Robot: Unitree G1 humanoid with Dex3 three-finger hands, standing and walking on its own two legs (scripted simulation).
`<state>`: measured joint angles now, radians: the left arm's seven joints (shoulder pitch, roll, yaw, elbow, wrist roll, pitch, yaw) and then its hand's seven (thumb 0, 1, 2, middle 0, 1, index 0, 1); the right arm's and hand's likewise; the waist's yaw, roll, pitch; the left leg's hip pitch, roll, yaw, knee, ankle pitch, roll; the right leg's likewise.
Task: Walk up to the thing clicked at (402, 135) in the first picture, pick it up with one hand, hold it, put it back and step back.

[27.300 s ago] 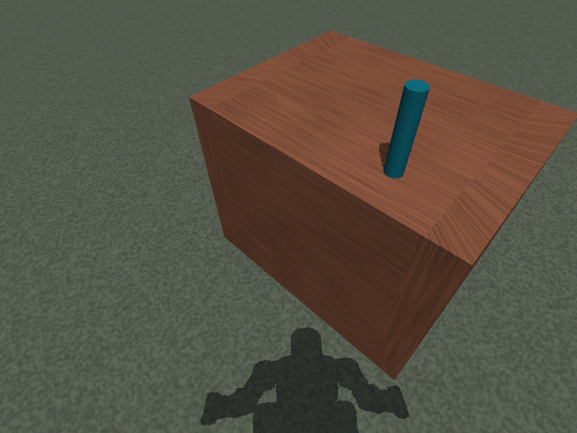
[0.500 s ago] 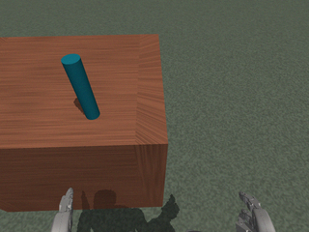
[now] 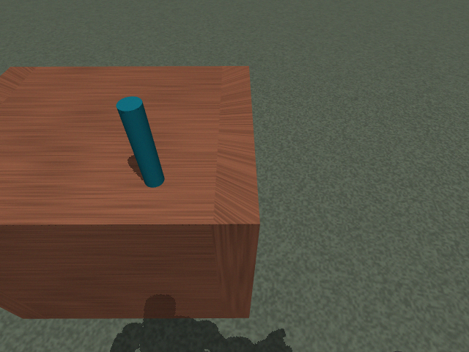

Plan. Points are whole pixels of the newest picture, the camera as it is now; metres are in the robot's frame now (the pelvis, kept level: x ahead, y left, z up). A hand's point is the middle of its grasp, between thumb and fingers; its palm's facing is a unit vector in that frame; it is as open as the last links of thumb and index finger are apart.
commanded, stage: stand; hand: left
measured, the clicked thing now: (143, 147) +0.51 +0.21 +0.06
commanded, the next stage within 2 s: none
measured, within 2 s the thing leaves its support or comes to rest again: neither
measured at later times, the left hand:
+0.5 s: hand out of the picture +0.04 +0.24 -0.13, palm faces -0.01 -0.94 -0.34, open 7.6 cm
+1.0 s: hand out of the picture +0.07 +0.24 -0.13, palm faces -0.02 -0.94 -0.33, open 7.4 cm
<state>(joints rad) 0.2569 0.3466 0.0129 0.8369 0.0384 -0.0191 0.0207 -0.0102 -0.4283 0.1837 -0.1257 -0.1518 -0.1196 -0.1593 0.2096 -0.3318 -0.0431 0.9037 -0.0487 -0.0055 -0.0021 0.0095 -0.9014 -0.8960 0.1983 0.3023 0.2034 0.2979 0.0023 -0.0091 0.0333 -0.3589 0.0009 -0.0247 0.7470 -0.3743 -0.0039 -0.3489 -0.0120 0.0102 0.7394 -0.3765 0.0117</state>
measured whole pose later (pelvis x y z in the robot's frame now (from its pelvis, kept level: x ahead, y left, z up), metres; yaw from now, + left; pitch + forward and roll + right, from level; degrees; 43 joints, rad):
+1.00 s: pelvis +0.00 +0.00 +0.03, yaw +0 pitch -3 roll +0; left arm 0.11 0.32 0.00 1.17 0.01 -0.02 0.01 0.00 0.90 0.90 -0.21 -0.30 -0.20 -0.30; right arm 0.12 -0.33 0.00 1.16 -0.02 -0.01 0.00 0.01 -0.90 -0.90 0.20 0.30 0.20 0.30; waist 0.00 0.00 0.06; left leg -0.12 0.00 -0.03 0.34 -0.17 -0.01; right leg -0.11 -0.02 0.01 0.34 -0.18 0.02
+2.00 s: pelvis +0.02 +0.01 +0.04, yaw +0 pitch -2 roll +0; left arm 0.11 0.33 0.00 1.15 0.01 -0.01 0.00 0.00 0.91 0.90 -0.20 -0.30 -0.20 -0.30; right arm 0.11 -0.35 0.00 1.14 -0.01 -0.02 0.00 0.01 -0.90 -0.90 0.20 0.30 0.20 0.30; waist -0.01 0.00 0.06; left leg -0.10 -0.01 -0.02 0.32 -0.18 0.00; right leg -0.09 -0.03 0.01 0.31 -0.18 0.03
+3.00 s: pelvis -0.09 +0.05 +0.02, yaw +1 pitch +0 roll -1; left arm 0.04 0.40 0.06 0.87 0.01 0.07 0.03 0.00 0.91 0.90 -0.20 -0.30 -0.20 -0.30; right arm 0.19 -0.34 -0.04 0.95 -0.04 0.04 0.00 0.01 -0.90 -0.90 0.20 0.30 0.21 0.30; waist -0.04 -0.06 0.19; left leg -0.24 -0.02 -0.02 0.60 -0.35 0.04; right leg -0.50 0.11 0.17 1.09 -0.51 -0.01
